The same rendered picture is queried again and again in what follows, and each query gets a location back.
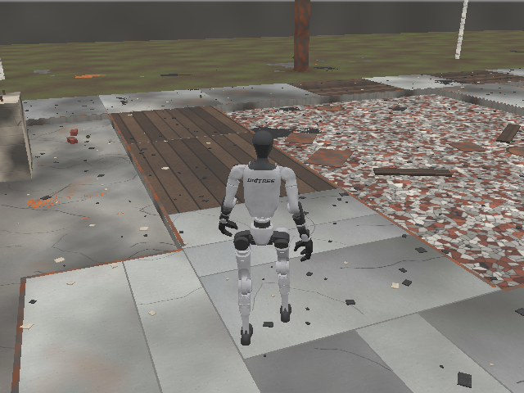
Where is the robot right upper arm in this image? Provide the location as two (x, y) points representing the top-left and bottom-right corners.
(279, 166), (300, 214)

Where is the robot left hand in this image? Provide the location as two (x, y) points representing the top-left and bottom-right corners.
(219, 220), (238, 237)

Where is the robot right forearm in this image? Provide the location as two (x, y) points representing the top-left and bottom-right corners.
(292, 201), (311, 242)

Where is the robot left upper arm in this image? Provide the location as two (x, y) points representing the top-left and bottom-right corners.
(223, 165), (246, 208)

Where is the robot left forearm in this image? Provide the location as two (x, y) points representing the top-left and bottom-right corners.
(219, 196), (233, 224)

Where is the right robot shin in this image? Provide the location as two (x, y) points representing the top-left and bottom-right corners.
(278, 261), (290, 312)

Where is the robot right hand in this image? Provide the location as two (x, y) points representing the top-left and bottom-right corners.
(294, 238), (313, 262)

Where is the robot left foot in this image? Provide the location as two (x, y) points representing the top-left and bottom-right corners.
(241, 323), (253, 346)

